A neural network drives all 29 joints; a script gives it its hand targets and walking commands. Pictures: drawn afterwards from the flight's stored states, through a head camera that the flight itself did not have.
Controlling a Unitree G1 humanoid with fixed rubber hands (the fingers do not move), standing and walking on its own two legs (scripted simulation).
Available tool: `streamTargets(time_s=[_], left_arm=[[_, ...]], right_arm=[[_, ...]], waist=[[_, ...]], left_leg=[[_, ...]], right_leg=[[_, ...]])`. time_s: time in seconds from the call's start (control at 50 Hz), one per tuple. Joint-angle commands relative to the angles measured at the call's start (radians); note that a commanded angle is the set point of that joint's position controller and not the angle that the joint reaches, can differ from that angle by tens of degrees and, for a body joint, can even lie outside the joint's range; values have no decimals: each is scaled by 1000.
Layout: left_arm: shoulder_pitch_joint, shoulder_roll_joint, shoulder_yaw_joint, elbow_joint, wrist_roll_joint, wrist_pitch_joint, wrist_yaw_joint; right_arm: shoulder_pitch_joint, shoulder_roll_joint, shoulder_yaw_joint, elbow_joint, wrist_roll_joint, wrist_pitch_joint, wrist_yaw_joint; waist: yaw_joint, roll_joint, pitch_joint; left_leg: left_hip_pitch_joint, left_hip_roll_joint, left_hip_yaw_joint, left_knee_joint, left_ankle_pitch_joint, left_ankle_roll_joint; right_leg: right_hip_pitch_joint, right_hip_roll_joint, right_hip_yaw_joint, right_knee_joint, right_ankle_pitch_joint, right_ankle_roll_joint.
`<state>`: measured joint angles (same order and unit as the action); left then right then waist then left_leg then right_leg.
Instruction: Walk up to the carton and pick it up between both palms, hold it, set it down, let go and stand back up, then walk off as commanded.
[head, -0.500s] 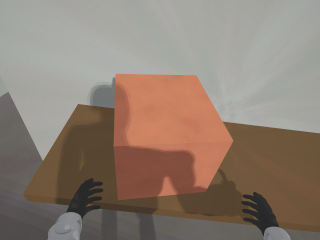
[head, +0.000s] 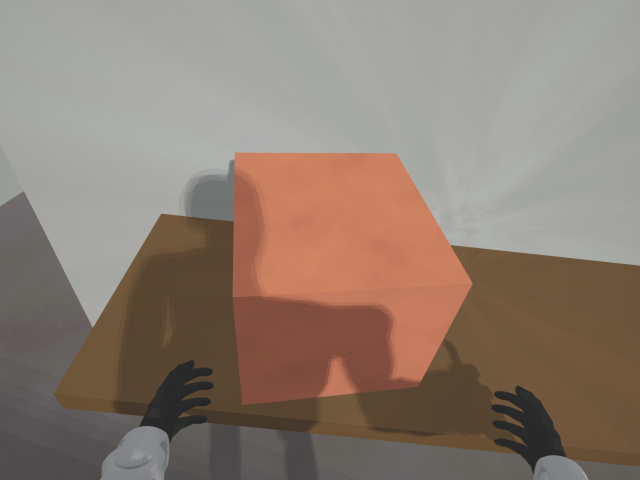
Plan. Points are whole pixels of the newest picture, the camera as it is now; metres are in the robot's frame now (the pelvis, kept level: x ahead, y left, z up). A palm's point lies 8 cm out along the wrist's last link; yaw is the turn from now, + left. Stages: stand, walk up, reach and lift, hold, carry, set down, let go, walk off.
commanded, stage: stand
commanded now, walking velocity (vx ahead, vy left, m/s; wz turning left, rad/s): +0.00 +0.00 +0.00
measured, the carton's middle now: (325, 268) +0.43 +0.04 +0.03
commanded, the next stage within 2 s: none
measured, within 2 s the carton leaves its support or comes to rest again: neither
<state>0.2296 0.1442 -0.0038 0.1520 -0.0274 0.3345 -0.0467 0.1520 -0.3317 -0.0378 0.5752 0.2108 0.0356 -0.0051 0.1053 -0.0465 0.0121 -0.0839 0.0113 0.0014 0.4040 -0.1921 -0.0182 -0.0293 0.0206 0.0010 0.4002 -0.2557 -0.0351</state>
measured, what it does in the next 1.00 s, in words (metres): stands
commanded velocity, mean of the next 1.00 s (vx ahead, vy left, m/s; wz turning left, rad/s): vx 0.00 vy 0.00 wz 0.00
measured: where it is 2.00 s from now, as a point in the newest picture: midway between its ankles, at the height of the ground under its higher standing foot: outside the picture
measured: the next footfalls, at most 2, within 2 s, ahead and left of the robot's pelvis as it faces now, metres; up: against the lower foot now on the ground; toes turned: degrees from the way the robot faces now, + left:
none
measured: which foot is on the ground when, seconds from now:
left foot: down 0.00-1.00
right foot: down 0.00-1.00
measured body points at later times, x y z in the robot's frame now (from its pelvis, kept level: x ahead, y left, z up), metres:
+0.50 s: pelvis +0.00 +0.00 +0.00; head +0.01 +0.03 +0.44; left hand +0.18 +0.22 -0.03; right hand +0.22 -0.26 -0.02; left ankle +0.03 +0.12 -0.74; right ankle +0.00 -0.11 -0.74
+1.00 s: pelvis +0.00 +0.01 -0.01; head +0.01 +0.03 +0.44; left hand +0.18 +0.22 -0.03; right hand +0.22 -0.26 -0.02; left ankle +0.03 +0.12 -0.74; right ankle +0.00 -0.11 -0.74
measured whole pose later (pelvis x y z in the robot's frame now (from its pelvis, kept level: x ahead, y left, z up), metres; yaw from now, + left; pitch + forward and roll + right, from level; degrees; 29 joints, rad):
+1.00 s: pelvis +0.00 +0.01 -0.01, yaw +0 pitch +0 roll -1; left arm 0.30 0.29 -0.11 0.24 -0.03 -0.18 -0.08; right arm 0.21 -0.36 -0.08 0.46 0.08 -0.09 0.06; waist 0.10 -0.05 0.01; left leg -0.30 0.01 0.00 0.51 -0.22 0.00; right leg -0.24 0.02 0.00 0.49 -0.27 -0.02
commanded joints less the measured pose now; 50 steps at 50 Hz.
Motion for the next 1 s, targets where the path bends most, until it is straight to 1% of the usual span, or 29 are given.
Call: streamTargets(time_s=[0.0, 0.02, 0.04, 0.06, 0.1, 0.12, 0.14, 0.22, 0.28, 0.32, 0.34, 0.38, 0.42, 0.44, 0.46, 0.5, 0.54, 0.64, 0.7, 0.72, 0.74, 0.78, 0.82, 0.84, 0.9, 0.92, 0.94, 0.96, 0.98], left_arm=[[-90, 372, 93, 139, 62, -162, 59], [-20, 393, 126, 172, 67, -234, 70], [18, 383, 129, 192, 70, -271, 75], [8, 353, 124, 203, 77, -300, 70], [-41, 384, 138, 222, 103, -344, 60], [-62, 369, 133, 226, 107, -354, 55], [-52, 388, 136, 233, 111, -366, 52], [-46, 411, 131, 241, 110, -384, 53], [-21, 408, 111, 251, 108, -403, 55], [-1, 408, 107, 245, 111, -406, 54], [-43, 420, 106, 238, 114, -406, 57], [-3, 416, 103, 244, 108, -410, 59], [7, 411, 99, 248, 108, -413, 57], [3, 411, 98, 240, 108, -416, 55], [-6, 406, 96, 247, 106, -415, 58], [-5, 431, 101, 252, 116, -419, 58], [-3, 431, 97, 250, 108, -419, 62], [23, 408, 76, 254, 98, -420, 62], [36, 429, 83, 266, 93, -422, 66], [12, 444, 79, 259, 101, -424, 68], [24, 411, 76, 256, 100, -426, 68], [26, 428, 77, 263, 95, -431, 73], [-11, 437, 79, 259, 99, -427, 70], [-4, 418, 71, 255, 96, -429, 69], [34, 429, 72, 268, 96, -429, 69], [7, 418, 72, 261, 93, -425, 67], [28, 432, 69, 257, 93, -430, 68], [25, 447, 78, 261, 90, -431, 69], [31, 442, 73, 267, 91, -436, 68]], right_arm=[[54, -217, -47, -57, -302, -21, 9], [10, -230, -46, -73, -306, -47, 7], [-23, -244, -57, -90, -306, -67, 12], [-41, -229, -50, -104, -301, -80, 18], [-51, -213, -54, -96, -282, -89, 30], [-52, -228, -63, -111, -280, -100, 34], [-15, -245, -74, -99, -273, -103, 38], [-14, -239, -83, -113, -268, -97, 40], [-6, -234, -91, -125, -276, -98, 35], [3, -243, -98, -125, -277, -96, 36], [-8, -255, -103, -138, -276, -97, 35], [-8, -224, -96, -140, -268, -103, 34], [-18, -233, -103, -135, -270, -98, 36], [-28, -249, -108, -141, -267, -99, 31], [-47, -245, -111, -140, -271, -101, 34], [1, -241, -113, -128, -266, -95, 29], [6, -231, -116, -128, -267, -99, 35], [-20, -233, -117, -129, -265, -97, 32], [-53, -232, -121, -142, -263, -95, 31], [-17, -227, -119, -138, -257, -92, 34], [-24, -227, -113, -133, -260, -95, 31], [-42, -236, -114, -132, -256, -90, 32], [-26, -225, -115, -128, -251, -87, 32], [-32, -224, -115, -132, -262, -83, 33], [-32, -224, -116, -129, -260, -85, 36], [-31, -230, -115, -125, -258, -85, 35], [-17, -232, -115, -123, -261, -87, 38], [7, -226, -116, -126, -258, -88, 36], [0, -242, -118, -118, -265, -87, 32]], waist=[[-139, -20, 377], [-67, 12, 372], [-61, 28, 300], [-58, 56, 236], [-62, -25, 90], [-76, -22, 55], [-95, 29, 30], [-105, 27, 54], [-103, 38, 69], [-92, -27, 69], [-112, 1, 60], [-94, 44, 61], [-93, 10, 74], [-100, 50, 50], [-90, 49, 49], [-120, 62, 67], [-119, 25, 77], [-113, 72, 62], [-92, 51, 41], [-117, 42, 37], [-113, 68, 20], [-105, 34, 6], [-138, 47, 55], [-135, 81, 51], [-111, 35, 22], [-115, 62, 53], [-111, 8, 36], [-132, 5, 33], [-131, 45, 41]], left_leg=[[-160, 48, -138, -50, -103, 55], [-332, 58, -153, -93, -260, 68], [-336, 75, -155, -92, -362, 97], [-327, 61, -148, -65, -405, 85], [-194, 40, -107, 5, -283, 91], [-132, 43, -107, 43, -206, 101], [-141, 46, -97, 49, -173, 111], [-204, 49, -106, 74, -255, 112], [-213, 38, -91, 92, -218, 108], [-187, 16, -66, 142, -185, 106], [-197, 33, -79, 121, -232, 104], [-228, 63, -126, 81, -239, 108], [-240, 44, -98, 100, -233, 108], [-232, 71, -132, 78, -243, 114], [-246, 55, -122, 81, -274, 110], [-248, 34, -93, 104, -292, 109], [-244, 48, -116, 86, -305, 115], [-226, 62, -126, 68, -259, 117], [-253, 71, -136, 65, -264, 116], [-257, 72, -134, 55, -254, 115], [-213, 76, -131, 69, -209, 109], [-214, 70, -118, 100, -159, 116], [-236, 64, -108, 90, -211, 113], [-235, 65, -122, 75, -249, 117], [-225, 60, -114, 93, -211, 113], [-238, 56, -103, 88, -226, 115], [-224, 41, -93, 122, -191, 113], [-197, 42, -82, 128, -146, 109], [-184, 43, -88, 117, -160, 109]], right_leg=[[-403, -78, -8, -49, -248, 19], [-282, -67, 10, -22, -199, 35], [-275, -69, 42, -7, -260, 28], [-243, -74, 53, -25, -271, 26], [-262, -101, 91, -75, -348, 1], [-287, -94, 72, -70, -289, -6], [-268, -111, 92, -71, -264, -9], [-338, -98, 92, -56, -347, -3], [-374, -112, 108, -53, -403, -15], [-413, -113, 117, -80, -456, -18], [-427, -116, 109, -68, -471, -20], [-376, -110, 90, -19, -390, -15], [-369, -108, 100, -15, -384, -17], [-349, -115, 101, 0, -339, -19], [-349, -103, 87, 5, -352, -13], [-389, -114, 108, -18, -433, -21], [-392, -101, 80, 6, -390, -22], [-364, -108, 76, 27, -315, -20], [-319, -113, 88, 22, -295, -20], [-309, -126, 85, 27, -288, -24], [-319, -114, 73, 40, -247, -22], [-287, -128, 89, 16, -205, -11], [-339, -136, 104, -6, -308, -12], [-327, -126, 90, 15, -295, -21], [-311, -125, 87, 11, -302, -18], [-321, -134, 96, -1, -280, -23], [-332, -136, 93, -11, -331, -19], [-345, -145, 108, -29, -330, -26], [-368, -134, 100, -3, -311, -21]])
